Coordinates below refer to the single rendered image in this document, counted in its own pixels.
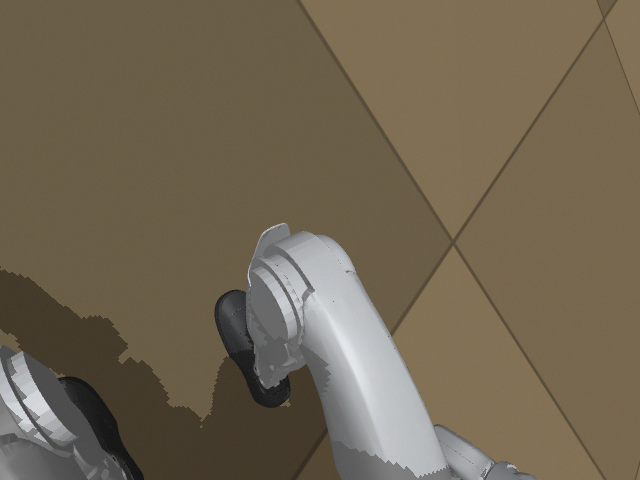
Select right robot foot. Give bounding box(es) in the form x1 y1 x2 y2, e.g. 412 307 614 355
214 290 290 408

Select right robot hand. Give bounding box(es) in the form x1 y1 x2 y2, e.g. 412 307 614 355
433 424 497 480

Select left robot foot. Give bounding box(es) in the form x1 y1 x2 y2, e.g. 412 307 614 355
57 376 144 480

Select right robot arm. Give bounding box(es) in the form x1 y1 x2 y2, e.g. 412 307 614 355
484 461 540 480

